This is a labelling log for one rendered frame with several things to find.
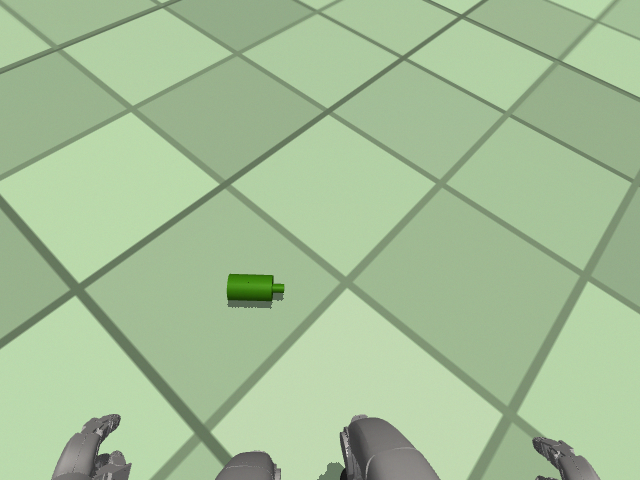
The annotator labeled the right robot hand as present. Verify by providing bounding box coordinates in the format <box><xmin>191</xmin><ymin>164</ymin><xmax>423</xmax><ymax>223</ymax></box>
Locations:
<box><xmin>532</xmin><ymin>437</ymin><xmax>601</xmax><ymax>480</ymax></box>

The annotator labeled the bottle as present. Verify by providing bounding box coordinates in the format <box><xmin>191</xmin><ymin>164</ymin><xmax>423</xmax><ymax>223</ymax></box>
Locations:
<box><xmin>227</xmin><ymin>274</ymin><xmax>284</xmax><ymax>301</ymax></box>

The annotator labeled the left robot hand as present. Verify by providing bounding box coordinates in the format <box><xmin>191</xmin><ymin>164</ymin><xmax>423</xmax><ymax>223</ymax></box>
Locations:
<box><xmin>51</xmin><ymin>414</ymin><xmax>132</xmax><ymax>480</ymax></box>

